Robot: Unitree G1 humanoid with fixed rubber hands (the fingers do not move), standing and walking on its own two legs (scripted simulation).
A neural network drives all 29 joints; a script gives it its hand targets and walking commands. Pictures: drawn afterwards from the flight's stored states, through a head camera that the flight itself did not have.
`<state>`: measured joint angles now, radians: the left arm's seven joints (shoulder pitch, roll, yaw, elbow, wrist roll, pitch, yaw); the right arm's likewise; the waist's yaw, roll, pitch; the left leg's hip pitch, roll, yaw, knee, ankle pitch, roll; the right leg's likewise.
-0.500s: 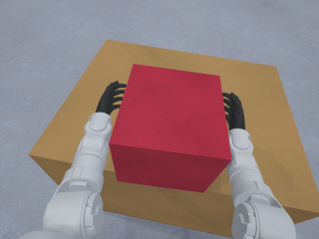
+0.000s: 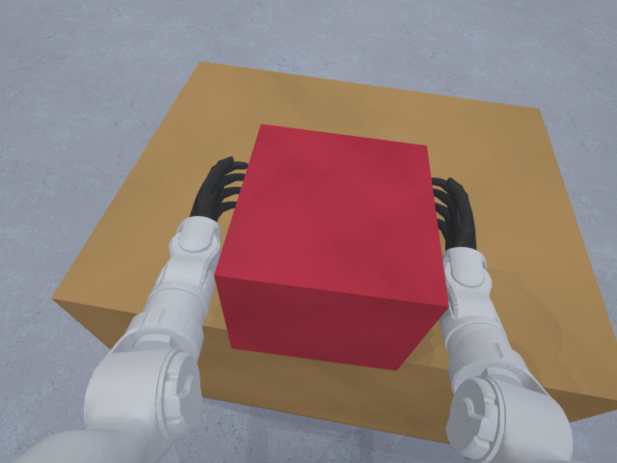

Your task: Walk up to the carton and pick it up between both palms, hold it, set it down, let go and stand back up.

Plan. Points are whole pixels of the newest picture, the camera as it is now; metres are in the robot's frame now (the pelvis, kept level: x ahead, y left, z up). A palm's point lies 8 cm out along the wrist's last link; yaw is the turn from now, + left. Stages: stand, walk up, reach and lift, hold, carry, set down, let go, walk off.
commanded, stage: set down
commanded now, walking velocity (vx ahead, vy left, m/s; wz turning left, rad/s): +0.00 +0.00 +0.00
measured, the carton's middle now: (328, 247) +0.40 -0.02 +0.01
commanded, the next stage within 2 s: none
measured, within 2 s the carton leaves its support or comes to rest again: rests again in 0.78 s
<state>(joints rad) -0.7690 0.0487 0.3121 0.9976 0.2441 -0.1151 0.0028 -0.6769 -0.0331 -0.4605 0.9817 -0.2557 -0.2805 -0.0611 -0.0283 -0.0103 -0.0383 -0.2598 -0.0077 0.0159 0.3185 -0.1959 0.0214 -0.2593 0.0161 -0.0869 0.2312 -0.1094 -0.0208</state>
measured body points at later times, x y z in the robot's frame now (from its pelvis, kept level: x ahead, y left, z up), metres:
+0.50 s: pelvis +0.01 +0.00 +0.00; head +0.09 +0.01 +0.44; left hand +0.44 +0.14 +0.02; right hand +0.41 -0.20 +0.03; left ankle -0.03 +0.10 -0.75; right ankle -0.01 -0.10 -0.75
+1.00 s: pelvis -0.01 +0.00 -0.01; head +0.09 +0.00 +0.43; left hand +0.44 +0.14 +0.01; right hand +0.41 -0.20 +0.01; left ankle -0.03 +0.10 -0.75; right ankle -0.01 -0.10 -0.75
